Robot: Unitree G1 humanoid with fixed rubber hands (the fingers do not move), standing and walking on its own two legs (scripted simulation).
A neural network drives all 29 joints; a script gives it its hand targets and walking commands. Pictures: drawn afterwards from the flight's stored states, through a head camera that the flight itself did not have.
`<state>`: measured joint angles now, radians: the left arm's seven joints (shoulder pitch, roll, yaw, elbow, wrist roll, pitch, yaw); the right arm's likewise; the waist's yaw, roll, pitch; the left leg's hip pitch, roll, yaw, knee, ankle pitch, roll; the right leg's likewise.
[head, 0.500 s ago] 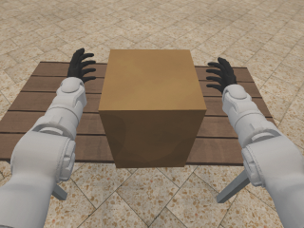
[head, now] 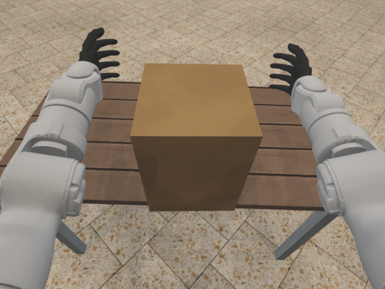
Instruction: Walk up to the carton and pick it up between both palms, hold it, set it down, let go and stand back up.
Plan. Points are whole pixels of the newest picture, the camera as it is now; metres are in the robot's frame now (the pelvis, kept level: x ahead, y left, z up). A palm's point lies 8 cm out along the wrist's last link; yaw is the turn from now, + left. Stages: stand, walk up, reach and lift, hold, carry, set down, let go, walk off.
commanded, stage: set down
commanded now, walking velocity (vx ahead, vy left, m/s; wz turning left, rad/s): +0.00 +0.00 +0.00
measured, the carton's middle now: (193, 142) +0.46 +0.00 +0.03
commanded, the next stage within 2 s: none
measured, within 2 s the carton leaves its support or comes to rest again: neither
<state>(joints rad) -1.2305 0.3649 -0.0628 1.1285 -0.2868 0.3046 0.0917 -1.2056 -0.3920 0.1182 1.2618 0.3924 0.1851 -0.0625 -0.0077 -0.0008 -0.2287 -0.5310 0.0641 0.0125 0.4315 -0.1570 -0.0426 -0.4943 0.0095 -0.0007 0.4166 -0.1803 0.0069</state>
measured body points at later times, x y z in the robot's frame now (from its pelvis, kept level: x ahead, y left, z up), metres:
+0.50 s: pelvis -0.02 +0.00 +0.00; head +0.00 +0.02 +0.45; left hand +0.43 +0.21 +0.16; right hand +0.44 -0.22 +0.18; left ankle +0.02 +0.14 -0.74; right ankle +0.00 -0.12 -0.74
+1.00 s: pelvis -0.02 +0.00 +0.00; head -0.01 +0.01 +0.45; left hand +0.37 +0.22 +0.10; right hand +0.39 -0.21 +0.11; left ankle +0.02 +0.14 -0.74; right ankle +0.00 -0.12 -0.74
